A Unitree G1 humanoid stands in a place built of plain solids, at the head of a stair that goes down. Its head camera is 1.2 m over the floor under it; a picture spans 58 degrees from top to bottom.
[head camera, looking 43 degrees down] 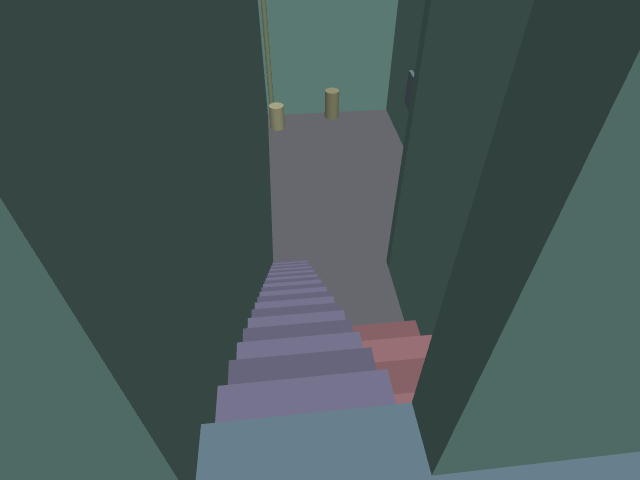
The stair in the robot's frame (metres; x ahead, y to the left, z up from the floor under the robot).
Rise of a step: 0.20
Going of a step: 0.22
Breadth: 0.60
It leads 6 degrees to the left of straight ahead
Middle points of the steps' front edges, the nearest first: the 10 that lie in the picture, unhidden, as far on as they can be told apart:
0.57 0.03 0.00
0.79 0.06 -0.19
1.00 0.08 -0.39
1.22 0.10 -0.59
1.44 0.13 -0.78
1.66 0.15 -0.98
1.88 0.17 -1.18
2.10 0.19 -1.37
2.32 0.22 -1.57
2.54 0.24 -1.77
